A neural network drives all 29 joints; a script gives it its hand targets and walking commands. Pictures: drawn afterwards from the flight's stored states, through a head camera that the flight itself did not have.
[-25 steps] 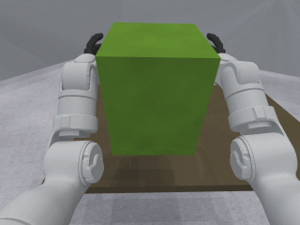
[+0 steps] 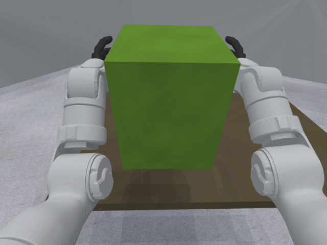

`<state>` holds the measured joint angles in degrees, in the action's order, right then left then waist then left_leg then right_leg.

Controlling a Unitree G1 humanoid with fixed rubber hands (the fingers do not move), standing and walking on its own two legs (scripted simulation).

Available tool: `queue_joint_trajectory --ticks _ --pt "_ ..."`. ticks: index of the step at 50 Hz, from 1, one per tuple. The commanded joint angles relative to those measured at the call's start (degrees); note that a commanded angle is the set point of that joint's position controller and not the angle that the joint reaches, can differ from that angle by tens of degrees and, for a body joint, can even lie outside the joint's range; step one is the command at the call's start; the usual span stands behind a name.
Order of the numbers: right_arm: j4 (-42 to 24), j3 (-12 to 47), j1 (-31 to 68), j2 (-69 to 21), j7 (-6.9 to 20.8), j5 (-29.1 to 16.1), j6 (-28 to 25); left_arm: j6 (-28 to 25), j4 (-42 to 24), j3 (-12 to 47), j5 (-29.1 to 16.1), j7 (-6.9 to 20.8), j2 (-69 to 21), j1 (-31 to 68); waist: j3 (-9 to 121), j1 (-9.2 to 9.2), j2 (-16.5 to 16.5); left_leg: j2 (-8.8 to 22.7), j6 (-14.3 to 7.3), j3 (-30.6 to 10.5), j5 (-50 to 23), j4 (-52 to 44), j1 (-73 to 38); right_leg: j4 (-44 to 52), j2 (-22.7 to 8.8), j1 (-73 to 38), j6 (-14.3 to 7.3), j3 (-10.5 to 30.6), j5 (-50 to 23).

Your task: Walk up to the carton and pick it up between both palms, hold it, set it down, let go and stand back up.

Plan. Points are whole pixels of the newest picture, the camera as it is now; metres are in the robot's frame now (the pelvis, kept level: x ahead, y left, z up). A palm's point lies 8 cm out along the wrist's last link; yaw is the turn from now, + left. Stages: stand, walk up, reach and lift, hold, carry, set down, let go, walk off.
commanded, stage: hold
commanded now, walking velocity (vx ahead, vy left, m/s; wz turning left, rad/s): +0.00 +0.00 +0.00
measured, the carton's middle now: (167, 96) +0.35 +0.01 +0.28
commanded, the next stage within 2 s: set down in 0.74 s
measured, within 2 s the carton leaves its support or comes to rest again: neither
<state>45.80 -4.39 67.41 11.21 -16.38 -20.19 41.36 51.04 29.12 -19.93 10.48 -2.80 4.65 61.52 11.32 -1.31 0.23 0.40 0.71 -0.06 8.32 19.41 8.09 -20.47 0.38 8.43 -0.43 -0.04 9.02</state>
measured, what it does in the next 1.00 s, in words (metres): stands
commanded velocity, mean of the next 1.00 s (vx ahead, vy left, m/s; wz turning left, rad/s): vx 0.00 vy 0.00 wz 0.00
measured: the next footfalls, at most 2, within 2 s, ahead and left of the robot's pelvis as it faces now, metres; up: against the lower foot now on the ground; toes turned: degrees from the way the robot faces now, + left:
none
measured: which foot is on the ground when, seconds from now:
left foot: down 0.00-1.00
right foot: down 0.00-1.00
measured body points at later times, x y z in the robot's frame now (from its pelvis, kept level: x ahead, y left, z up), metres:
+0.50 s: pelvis +0.00 +0.00 +0.00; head -0.10 +0.00 +0.44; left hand +0.38 +0.15 +0.33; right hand +0.39 -0.14 +0.34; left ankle +0.03 +0.13 -0.75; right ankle +0.03 -0.11 -0.75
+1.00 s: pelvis +0.00 +0.00 +0.00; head -0.09 +0.01 +0.44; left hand +0.38 +0.16 +0.37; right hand +0.39 -0.14 +0.36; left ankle +0.03 +0.13 -0.75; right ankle +0.03 -0.11 -0.75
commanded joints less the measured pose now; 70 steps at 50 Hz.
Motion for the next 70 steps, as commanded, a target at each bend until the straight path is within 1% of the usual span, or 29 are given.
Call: queue_joint_trajectory --ticks 1,9,12,32,37,38,42,43,46,48,49,51,53,55,57,58,62,64,66,70 --pt "-13.7 13.5 49.2 -37.0 8.7 -11.2 -0.7 -3.3 -6.2 17.4 -9.4 11.3 -28.8 44.3 18.1 -3.64 -0.1 -1.9 0.3 -1.7 0.9 -2.3 3.4 4.0 4.7 -10.2 1.7 1.8 -6.0" --pt "-13.3 13.1 49.1 -36.9 8.7 -10.9 -0.7 -3.4 -6.2 17.6 -9.5 11.3 -28.9 44.7 17.7 -3.90 -0.3 -1.8 0.4 -1.6 1.3 -2.4 3.5 4.0 4.7 -10.0 1.7 1.7 -5.6" --pt "-13.8 13.4 49.5 -37.1 8.7 -11.2 -0.7 -3.4 -6.2 17.4 -9.4 11.2 -28.8 44.6 18.0 -3.66 -0.2 -1.8 0.3 -1.7 1.1 -2.3 3.5 4.0 4.6 -10.2 1.7 1.8 -5.8" --pt "-13.6 13.4 49.0 -37.0 8.7 -11.1 -0.6 -3.4 -6.4 17.7 -9.6 11.2 -29.0 44.5 18.1 -3.86 -0.2 -1.8 0.3 -1.7 0.9 -2.3 3.4 4.0 4.7 -10.3 1.7 1.8 -6.2" --pt "-13.9 13.4 49.4 -37.1 8.7 -11.2 -0.7 -3.4 -6.4 17.5 -9.5 11.1 -28.8 44.6 18.2 -3.62 -0.1 -1.9 0.3 -1.6 0.8 -2.3 3.3 4.0 4.7 -10.2 1.7 1.7 -6.0" --pt "-13.7 12.7 48.4 -37.8 8.6 -11.1 -2.0 -3.3 -9.5 19.0 -10.5 10.8 -29.5 49.7 18.5 -7.43 1.0 -3.0 1.1 -1.2 -0.5 -3.0 -0.6 5.7 5.1 -11.6 2.0 1.2 -4.8" --pt "-12.1 11.0 53.5 -38.4 9.1 -8.7 -4.8 -5.2 -6.1 16.1 -8.9 11.1 -28.8 51.3 18.0 -4.29 1.5 -3.4 0.4 -0.9 1.4 -2.2 -0.7 5.7 4.5 -9.3 2.1 0.8 -2.7" --pt "-11.5 10.3 54.1 -38.1 9.3 -7.9 -5.8 -5.8 -5.4 15.4 -8.2 11.2 -29.0 51.3 18.3 -3.75 1.1 -3.1 0.4 -0.9 1.6 -2.3 -1.2 5.7 4.4 -8.9 2.0 0.5 -2.2" --pt "-8.8 8.4 54.5 -36.7 10.0 -4.9 -9.7 -8.0 -3.0 11.7 -4.7 11.8 -28.5 50.8 16.9 -2.16 0.7 -2.3 0.2 -0.8 3.7 -3.4 -2.4 6.2 3.7 -8.3 1.8 0.2 0.6" --pt "-5.8 8.4 52.6 -35.3 10.6 -3.2 -12.2 -9.2 0.1 10.1 -2.3 12.5 -28.4 47.5 15.1 -1.30 0.3 -1.7 0.0 -0.5 4.1 -4.0 -3.7 6.3 3.4 -8.6 1.5 0.1 2.0" --pt "-3.4 8.0 50.0 -34.0 10.9 -2.3 -13.2 -9.5 3.1 8.6 -0.6 13.1 -27.6 44.1 12.3 -1.29 0.1 -1.6 -0.1 -0.4 4.9 -4.5 -4.0 6.6 3.3 -8.5 1.3 0.0 3.3" --pt "-0.9 7.6 45.9 -31.2 11.3 -1.2 -14.2 -9.2 5.8 6.6 2.8 14.6 -26.2 37.7 7.7 -1.50 0.0 -1.6 -0.3 -0.3 6.0 -5.3 -4.6 6.8 3.4 -9.2 1.0 -0.2 4.2" --pt "-0.1 7.2 43.2 -29.1 11.5 -0.6 -15.1 -8.7 6.1 6.3 4.5 16.0 -25.7 34.0 4.6 -2.36 -0.2 -1.7 -0.2 -0.3 6.5 -5.7 -5.0 7.0 3.6 -10.2 0.6 -0.5 4.1" --pt "-1.0 6.5 42.3 -28.5 11.5 0.0 -16.4 -8.7 4.5 7.2 4.2 16.7 -26.1 33.2 3.6 -3.22 -0.2 -1.9 0.2 0.0 6.1 -6.0 -5.5 7.1 3.7 -11.1 0.5 -1.1 3.5" --pt "-2.5 5.8 42.7 -29.3 11.4 0.2 -18.3 -9.5 1.4 9.2 2.7 16.6 -27.6 34.4 4.4 -3.77 -0.6 -2.0 1.0 0.4 4.4 -5.8 -6.0 7.1 4.0 -11.6 0.6 -1.7 2.2" --pt "-3.2 5.8 42.6 -29.8 11.5 0.2 -19.3 -10.1 -0.7 10.2 2.0 16.1 -28.3 35.2 5.7 -3.80 -0.8 -1.9 1.5 0.5 2.5 -5.5 -6.7 7.0 4.1 -11.9 0.6 -2.1 0.9" --pt "-4.9 6.6 41.3 -31.8 11.6 -0.3 -22.7 -12.8 -7.9 14.6 -0.6 13.3 -31.1 36.9 13.5 -4.07 -2.6 -1.8 3.6 0.5 -9.5 -2.3 -12.5 6.0 5.1 -13.1 0.4 -3.4 -6.0" --pt "-5.3 7.8 39.6 -32.3 11.7 -1.1 -23.5 -13.6 -10.3 15.9 -1.1 11.9 -31.6 36.0 15.2 -4.00 -3.0 -2.0 4.0 0.2 -13.9 -1.0 -14.8 5.9 5.3 -13.1 0.6 -3.7 -7.6" --pt "-5.5 8.9 37.6 -31.8 11.9 -1.5 -23.9 -13.5 -11.5 16.5 -0.8 11.2 -31.7 33.6 14.6 -3.70 -2.8 -2.1 4.0 0.1 -16.3 -0.3 -15.8 6.0 5.4 -12.8 0.6 -3.8 -8.0" --pt "-5.4 9.8 34.6 -30.4 11.9 -1.4 -24.0 -12.3 -11.9 16.5 0.3 11.1 -31.1 29.6 10.9 -3.55 -2.0 -2.2 3.7 0.1 -17.3 -0.1 -15.8 6.6 5.2 -12.5 0.6 -3.6 -8.1"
